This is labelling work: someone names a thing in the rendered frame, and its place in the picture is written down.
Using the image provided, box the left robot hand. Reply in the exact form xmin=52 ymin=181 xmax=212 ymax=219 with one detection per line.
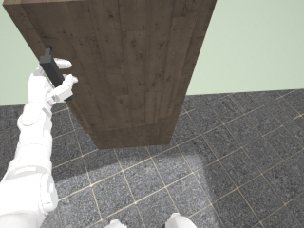
xmin=27 ymin=58 xmax=78 ymax=110

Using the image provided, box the cupboard door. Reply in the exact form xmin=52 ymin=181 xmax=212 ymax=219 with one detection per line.
xmin=2 ymin=0 xmax=212 ymax=134

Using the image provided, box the robot left upper arm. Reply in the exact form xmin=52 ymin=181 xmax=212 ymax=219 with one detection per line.
xmin=0 ymin=172 xmax=58 ymax=228

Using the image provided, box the left robot shin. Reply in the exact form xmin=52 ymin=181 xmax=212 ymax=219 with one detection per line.
xmin=110 ymin=219 xmax=120 ymax=224

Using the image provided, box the left robot forearm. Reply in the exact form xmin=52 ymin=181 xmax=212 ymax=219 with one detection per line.
xmin=0 ymin=102 xmax=53 ymax=184

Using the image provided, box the handle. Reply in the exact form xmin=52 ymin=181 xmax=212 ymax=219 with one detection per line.
xmin=39 ymin=45 xmax=73 ymax=102

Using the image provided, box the robot shin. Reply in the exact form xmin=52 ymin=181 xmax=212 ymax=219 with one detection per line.
xmin=110 ymin=219 xmax=120 ymax=224
xmin=170 ymin=213 xmax=181 ymax=219

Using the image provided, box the right robot shin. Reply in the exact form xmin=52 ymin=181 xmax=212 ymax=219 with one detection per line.
xmin=170 ymin=213 xmax=181 ymax=219

